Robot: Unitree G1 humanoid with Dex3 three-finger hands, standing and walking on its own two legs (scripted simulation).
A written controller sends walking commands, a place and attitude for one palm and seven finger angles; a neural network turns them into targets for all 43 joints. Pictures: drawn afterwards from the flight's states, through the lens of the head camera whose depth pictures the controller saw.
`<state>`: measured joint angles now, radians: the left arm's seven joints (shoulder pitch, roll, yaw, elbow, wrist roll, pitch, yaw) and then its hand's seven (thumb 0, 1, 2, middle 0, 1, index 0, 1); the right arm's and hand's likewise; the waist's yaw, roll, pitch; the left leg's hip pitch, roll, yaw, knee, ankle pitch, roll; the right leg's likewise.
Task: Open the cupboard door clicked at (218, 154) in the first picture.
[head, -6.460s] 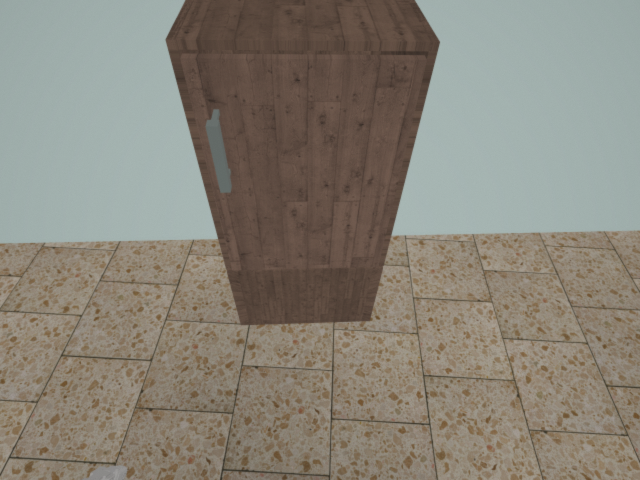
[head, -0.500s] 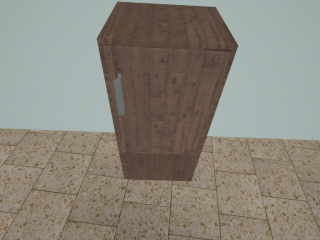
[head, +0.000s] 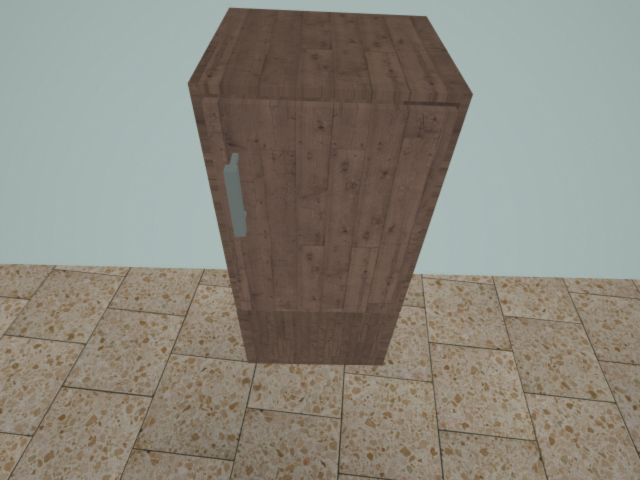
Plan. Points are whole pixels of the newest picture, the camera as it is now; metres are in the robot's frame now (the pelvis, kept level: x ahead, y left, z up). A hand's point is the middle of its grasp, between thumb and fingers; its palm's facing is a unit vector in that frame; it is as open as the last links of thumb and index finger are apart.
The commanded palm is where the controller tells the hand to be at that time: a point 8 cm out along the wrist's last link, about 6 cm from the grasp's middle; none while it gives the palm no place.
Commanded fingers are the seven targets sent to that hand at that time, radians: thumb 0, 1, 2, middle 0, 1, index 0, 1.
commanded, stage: shuffle to correct the standing spot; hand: left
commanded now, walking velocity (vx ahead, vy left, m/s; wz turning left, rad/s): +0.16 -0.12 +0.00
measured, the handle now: (237, 196) +0.59 +0.19 +0.01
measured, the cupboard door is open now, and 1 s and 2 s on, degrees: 0 0 0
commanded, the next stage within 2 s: come to a stop and stand still in 0.12 s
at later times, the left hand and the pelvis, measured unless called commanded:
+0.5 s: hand out of the picture +0.03 +0.11 -0.18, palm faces +0.08 -0.99 -0.11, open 7.4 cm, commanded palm none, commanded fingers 0.00 0.90 0.90 -0.20 -0.30 -0.20 -0.30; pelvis +0.06 -0.02 +0.00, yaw +1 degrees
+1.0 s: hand out of the picture +0.07 +0.18 -0.16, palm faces +0.00 -0.96 -0.27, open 7.4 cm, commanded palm none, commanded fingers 0.00 0.90 0.90 -0.20 -0.30 -0.20 -0.30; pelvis +0.02 -0.02 -0.01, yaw +0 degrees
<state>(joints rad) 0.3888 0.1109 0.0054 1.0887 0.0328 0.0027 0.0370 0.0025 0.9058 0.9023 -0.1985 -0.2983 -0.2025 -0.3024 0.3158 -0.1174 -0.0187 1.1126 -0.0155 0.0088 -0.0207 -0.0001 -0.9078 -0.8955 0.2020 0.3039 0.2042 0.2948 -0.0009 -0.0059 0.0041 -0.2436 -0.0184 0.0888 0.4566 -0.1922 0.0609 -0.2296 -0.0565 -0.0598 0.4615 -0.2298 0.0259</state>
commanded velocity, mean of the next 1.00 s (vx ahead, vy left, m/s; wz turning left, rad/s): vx -0.02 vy -0.01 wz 0.00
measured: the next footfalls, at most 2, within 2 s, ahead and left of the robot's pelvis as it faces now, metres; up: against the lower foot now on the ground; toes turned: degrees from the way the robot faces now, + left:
none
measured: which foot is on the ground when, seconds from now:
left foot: down 0.00-1.00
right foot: down 0.00-1.00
